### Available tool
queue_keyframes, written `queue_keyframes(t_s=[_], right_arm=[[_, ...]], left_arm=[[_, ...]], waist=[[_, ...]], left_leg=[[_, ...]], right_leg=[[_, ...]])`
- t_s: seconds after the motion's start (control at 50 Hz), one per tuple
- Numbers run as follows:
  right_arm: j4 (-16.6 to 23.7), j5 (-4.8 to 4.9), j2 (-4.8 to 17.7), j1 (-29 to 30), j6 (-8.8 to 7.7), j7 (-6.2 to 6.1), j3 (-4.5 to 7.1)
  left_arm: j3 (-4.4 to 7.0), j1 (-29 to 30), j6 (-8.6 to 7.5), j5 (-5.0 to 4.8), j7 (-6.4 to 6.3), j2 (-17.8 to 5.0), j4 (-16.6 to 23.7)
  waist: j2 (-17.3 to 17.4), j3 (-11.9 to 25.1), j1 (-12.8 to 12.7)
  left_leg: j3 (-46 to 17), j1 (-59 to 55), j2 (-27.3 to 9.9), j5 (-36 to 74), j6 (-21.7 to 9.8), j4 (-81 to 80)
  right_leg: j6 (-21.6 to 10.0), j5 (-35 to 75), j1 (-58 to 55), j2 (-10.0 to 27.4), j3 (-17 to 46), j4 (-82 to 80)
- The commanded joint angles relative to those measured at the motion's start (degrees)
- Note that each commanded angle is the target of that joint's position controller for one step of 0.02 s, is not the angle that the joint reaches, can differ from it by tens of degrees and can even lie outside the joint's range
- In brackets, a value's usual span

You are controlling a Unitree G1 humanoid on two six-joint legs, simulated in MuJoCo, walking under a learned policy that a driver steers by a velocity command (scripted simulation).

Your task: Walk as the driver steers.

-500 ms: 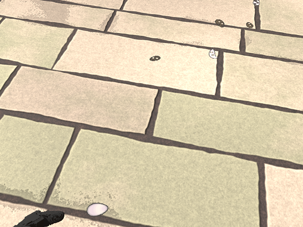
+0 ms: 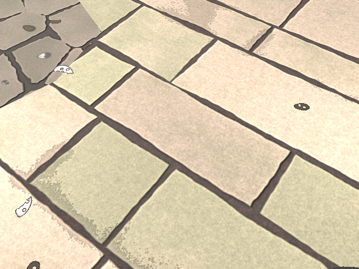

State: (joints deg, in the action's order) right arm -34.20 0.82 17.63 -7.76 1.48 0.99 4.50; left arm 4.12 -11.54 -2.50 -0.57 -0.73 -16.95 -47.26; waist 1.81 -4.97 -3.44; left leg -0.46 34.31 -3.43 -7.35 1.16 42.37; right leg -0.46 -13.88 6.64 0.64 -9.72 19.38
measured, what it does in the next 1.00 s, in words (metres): walks ahead: left foot, then right foot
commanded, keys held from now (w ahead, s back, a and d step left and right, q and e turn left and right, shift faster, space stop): q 0.10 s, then no key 0.12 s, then e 0.04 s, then w+e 0.74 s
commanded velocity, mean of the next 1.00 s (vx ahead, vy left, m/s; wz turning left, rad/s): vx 0.29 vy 0.00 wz -0.13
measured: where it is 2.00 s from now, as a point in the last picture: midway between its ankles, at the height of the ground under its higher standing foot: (217, 223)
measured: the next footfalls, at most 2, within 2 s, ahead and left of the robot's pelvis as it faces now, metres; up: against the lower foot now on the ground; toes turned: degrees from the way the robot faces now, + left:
left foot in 0.10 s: +0.17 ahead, +0.12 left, +0.00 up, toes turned +4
right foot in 0.50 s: +0.14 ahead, -0.10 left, +0.00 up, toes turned +1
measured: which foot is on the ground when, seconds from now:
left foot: up 0.00-0.08, down 0.10-0.48, up 0.50-0.88, down 0.90-1.00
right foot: down 0.00-0.10, up 0.12-0.48, down 0.50-0.90, up 0.92-1.00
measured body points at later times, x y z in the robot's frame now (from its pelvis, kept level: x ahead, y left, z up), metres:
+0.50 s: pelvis +0.11 +0.00 -0.01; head +0.11 -0.01 +0.44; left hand +0.18 +0.29 -0.12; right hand +0.29 -0.25 -0.11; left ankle +0.13 +0.12 -0.74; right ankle +0.10 -0.10 -0.75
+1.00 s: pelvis +0.32 +0.03 -0.01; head +0.35 +0.02 +0.44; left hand +0.41 +0.31 -0.13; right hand +0.46 -0.26 -0.09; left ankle +0.38 +0.14 -0.74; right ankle +0.16 -0.08 -0.66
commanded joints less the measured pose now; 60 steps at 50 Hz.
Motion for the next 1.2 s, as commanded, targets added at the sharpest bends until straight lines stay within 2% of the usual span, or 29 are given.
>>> queue_keyframes(t_s=[0.02,0.08,0.1,0.12,0.14,0.16,0.2,0.26,0.3,0.36,0.46,0.48,0.5,0.52,0.54,0.56,0.6,0.64,0.72,0.8,0.88,0.9,0.92,0.94,0.96,0.98,1.02,1.08,1.2], right_arm=[[4.93,-0.08,4.09,0.32,-0.16,1.12,1.44],[3.84,-0.42,6.78,-6.06,-0.07,0.97,3.16],[3.19,-0.53,11.45,-10.91,-0.12,-0.21,4.72],[4.83,-1.56,17.44,-9.94,-0.2,-1.4,5.17],[5.91,-1.81,12.77,-10.03,-0.93,-1.01,3.67],[5.92,-1.43,9.96,-7.04,-1.52,-0.64,2.68],[4.83,-0.26,6.97,-2.71,-1.62,-0.82,1.61],[4.3,-1.84,6.02,1.56,-1.43,-1.36,0.88],[2.61,-1.91,4.16,1.32,-1.84,-1.49,0.27],[-0.1,-1.76,9.02,-1.3,-2.09,-1.44,1.58],[-1.97,-0.17,7.16,1.49,-3.04,-1.35,1.13],[-1.8,-0.17,5.23,2.72,-3.24,-1.42,0.69],[-0.79,-0.46,1.5,4.11,-3.58,-1.31,-0.21],[1.75,0.39,1.66,6.11,-4.83,-1.1,-0.14],[1.88,1.38,4.89,8.01,-6.12,-1.18,0.78],[1.06,1.67,5.93,6.33,-6.78,-0.92,1.27],[-0.05,-0.52,5.4,6.53,-7.39,-0.71,1.38],[-0.17,-1.0,3.03,7.91,-7.72,-0.15,0.95],[0.63,-0.14,0.31,12.32,-7.77,0.64,0.0],[1.47,0.72,1.88,14.28,-8.24,1.13,0.14],[-1.89,0.39,7.0,1.24,-8.87,0.02,2.33],[-3.39,-0.52,10.32,-8.99,-8.9,-0.61,3.34],[-5.06,-1.6,15.19,-14.16,-8.02,-0.47,4.19],[-5.06,-1.24,10.2,-12.47,-7.88,-0.2,2.89],[-4.71,-0.73,6.17,-9.21,-7.73,-0.41,1.73],[-4.93,-0.79,4.59,-6.84,-7.55,-0.52,1.19],[-6.02,-1.64,2.41,-4.26,-7.4,-0.6,0.48],[-7.67,-1.02,3.6,-3.62,-8.06,-0.67,1.04],[-8.8,-0.52,7.66,-1.42,-6.93,-1.77,1.89]], left_arm=[[2.59,3.48,-0.15,-1.17,-0.08,-10.8,3.55],[2.66,4.01,0.35,-2.18,-0.1,-10.45,3.53],[2.14,0.95,0.2,-0.83,0.13,-8.91,3.47],[0.2,-2.02,-0.04,2.62,0.65,-4.27,5.81],[0.27,-0.83,-0.04,1.73,1.19,-6.86,4.91],[0.88,2.41,0.51,-0.21,1.31,-9.06,5.36],[0.68,4.0,1.48,0.43,0.27,-7.91,4.85],[0.15,0.37,2.96,0.35,-0.07,-6.06,3.24],[-0.94,-0.81,3.12,0.4,0.22,-3.62,2.1],[-0.64,2.05,2.88,-0.14,0.65,-6.05,3.2],[-0.48,-4.21,1.59,0.12,1.16,-4.88,-0.2],[-0.43,-7.27,1.42,0.08,1.16,-4.79,-1.59],[-0.02,-12.06,0.94,0.28,0.83,-7.05,-2.7],[1.9,-13.19,0.54,0.14,0.98,-14.32,-2.29],[1.48,-10.55,-0.47,1.5,0.9,-12.66,-0.78],[0.9,-8.29,-1.28,1.42,0.6,-10.16,-0.02],[0.53,-8.71,-1.59,-0.15,0.32,-8.02,0.4],[0.18,-10.54,-1.3,-0.33,-0.25,-6.54,0.25],[1.07,-13.15,-0.67,-0.44,-0.98,-8.38,0.7],[1.81,-14.96,0.01,-1.12,-1.06,-9.43,1.13],[1.77,-11.57,0.21,-0.9,-0.88,-8.19,3.01],[0.63,-10.1,0.06,0.16,-0.65,-4.83,4.79],[-0.97,-15.97,-0.81,-0.85,-0.82,0.97,7.46],[0.14,-16.7,-1.15,-2.31,-0.84,-4.53,6.32],[1.14,-11.82,-1.02,-2.43,-0.65,-8.0,6.65],[1.21,-8.95,-0.81,-1.84,-0.6,-7.73,6.82],[1.32,-6.44,-0.41,-1.05,-0.03,-5.84,7.83],[0.48,-4.18,0.75,-1.28,0.78,-2.69,10.05],[-0.2,3.02,0.32,-0.02,2.75,-2.02,13.81]], waist=[[-7.58,7.16,1.91],[-5.5,9.87,5.96],[1.7,13.4,7.53],[17.01,17.45,3.77],[10.35,27.0,7.05],[5.62,22.21,7.04],[0.94,15.23,4.82],[4.11,14.06,1.49],[5.0,15.04,2.24],[8.2,10.87,4.73],[4.25,6.52,0.62],[1.64,5.02,-0.59],[-7.81,4.73,-1.14],[-18.07,-0.3,-1.5],[-14.0,-3.28,-1.43],[-12.57,-3.52,0.66],[-9.02,-0.69,0.38],[-8.26,1.61,0.12],[-9.02,2.05,-1.59],[-10.17,1.46,-1.98],[-10.5,7.59,5.7],[-5.16,16.23,10.42],[14.46,24.65,7.91],[14.28,20.82,7.48],[8.81,12.85,7.87],[4.59,8.91,7.08],[4.04,5.02,5.1],[3.86,2.92,4.03],[2.5,2.65,4.65]], left_leg=[[1.57,-7.17,0.73,-0.46,-1.9,-5.16],[4.19,-18.52,4.85,3.21,-5.74,-15.66],[-3.46,-30.73,0.68,23.77,-9.22,-17.86],[-27.33,-45.74,-16.27,46.68,-21.29,-15.32],[-32.85,-45.07,-19.69,38.24,-25.68,-17.94],[-26.08,-41.15,-16.99,34.76,-22.98,-18.35],[-18.87,-32.01,-11.48,23.42,-16.61,-19.77],[-12.8,-21.27,-8.37,22.18,-15.59,-22.19],[-9.95,-18.61,-6.48,4.73,-14.54,-24.91],[-13.98,-16.54,-8.6,-20.54,-14.12,-29.72],[-10.63,-11.71,-7.67,-28.8,-9.73,-27.49],[-7.58,-9.72,-5.34,-27.88,-7.75,-22.24],[-0.98,-3.52,-0.27,-24.43,-4.2,-6.36],[3.91,10.43,7.63,-23.34,-1.33,4.77],[-2.55,14.16,4.53,-22.22,-1.99,11.47],[-4.33,15.59,2.47,-16.32,-2.39,12.72],[-3.59,14.91,1.45,-9.42,-1.74,9.89],[-2.39,9.68,2.25,-2.9,-0.41,4.44],[-0.91,0.51,4.67,3.21,1.54,-7.62],[-1.45,-6.48,5.11,3.87,1.55,-14.0],[-1.62,-27.06,3.87,2.19,-2.59,-18.33],[-10.27,-42.26,-5.23,-2.1,-6.32,-17.07],[-36.24,-58.48,-19.18,-16.46,-14.47,-23.06],[-43.54,-54.58,-20.75,-25.44,-15.63,-27.18],[-33.84,-47.9,-18.41,-22.36,-13.63,-27.43],[-25.16,-41.7,-15.55,-13.73,-12.18,-27.72],[-15.58,-33.6,-11.77,-3.47,-10.92,-30.26],[-9.01,-29.26,-12.19,3.39,-12.45,-33.67],[6.51,-26.48,-8.76,26.26,-9.67,-30.8]], right_leg=[[-8.47,32.85,-3.31,15.14,4.4,0.07],[-4.95,36.8,-2.17,12.5,1.29,14.45],[-0.85,25.75,6.2,8.37,-0.47,26.83],[4.19,-22.28,27.67,-0.76,-0.36,47.53],[4.0,-26.62,28.53,-1.14,12.63,55.43],[3.56,-23.02,30.39,1.06,13.65,56.34],[3.42,-16.89,29.61,3.78,13.36,47.98],[4.71,-12.23,18.33,2.97,11.17,38.72],[4.59,-8.09,12.51,3.52,10.07,29.57],[2.42,-7.05,12.61,1.89,7.91,25.82],[-3.79,-4.7,3.45,0.22,5.43,12.46],[-5.56,-7.05,1.45,0.92,7.74,8.33],[-9.04,-15.87,-2.28,9.67,22.07,0.16],[-16.86,-28.42,-4.17,19.34,45.43,-10.65],[-18.09,-29.88,-2.46,21.34,50.78,-13.91],[-15.92,-24.74,-3.64,19.45,46.04,-12.47],[-12.75,-13.4,-7.08,15.44,37.55,-10.74],[-11.02,-3.33,-6.71,11.92,30.89,-10.1],[-10.35,3.9,-2.08,8.94,25.53,-8.46],[-10.02,2.88,0.6,10.16,28.69,-6.12],[-6.11,14.92,4.41,7.08,28.06,6.26],[-4.03,9.69,11.84,3.29,24.44,22.48],[-0.73,-16.04,30.24,-4.66,17.59,41.81],[-0.4,-18.37,37.35,-0.73,19.55,51.67],[-0.59,-13.42,39.41,1.79,18.84,53.81],[-0.4,-9.15,37.64,3.84,17.42,52.96],[-0.4,-4.55,34.46,6.25,17.08,49.3],[0.55,-3.2,34.07,7.5,15.48,44.18],[0.88,14.05,25.58,4.26,9.37,22.73]])
Over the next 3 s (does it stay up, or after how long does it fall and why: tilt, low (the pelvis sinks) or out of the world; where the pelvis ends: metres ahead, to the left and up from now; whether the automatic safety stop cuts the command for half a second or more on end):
stays up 0.94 -0.33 0.00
